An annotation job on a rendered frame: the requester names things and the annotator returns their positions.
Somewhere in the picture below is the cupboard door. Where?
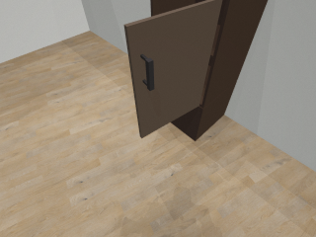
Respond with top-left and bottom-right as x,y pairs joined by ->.
123,0 -> 223,138

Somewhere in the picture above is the handle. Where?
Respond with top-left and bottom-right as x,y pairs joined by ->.
140,53 -> 155,91

